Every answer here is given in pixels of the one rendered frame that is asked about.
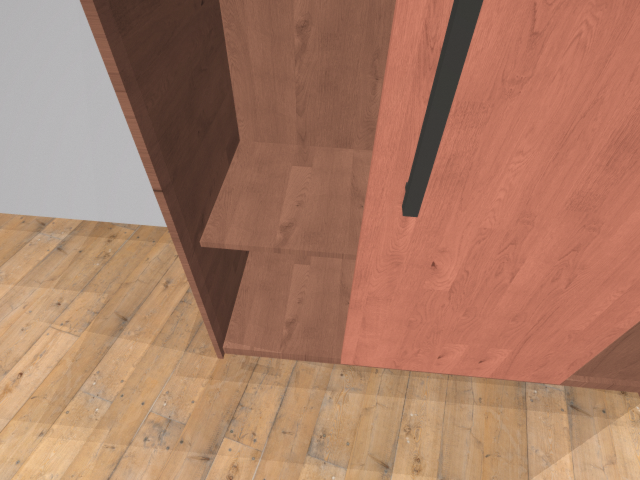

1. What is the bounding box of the wardrobe door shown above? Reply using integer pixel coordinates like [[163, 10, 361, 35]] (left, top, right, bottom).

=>
[[341, 0, 640, 385], [572, 321, 640, 381]]

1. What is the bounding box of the handle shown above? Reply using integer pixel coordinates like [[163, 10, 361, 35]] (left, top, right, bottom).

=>
[[402, 0, 483, 217]]

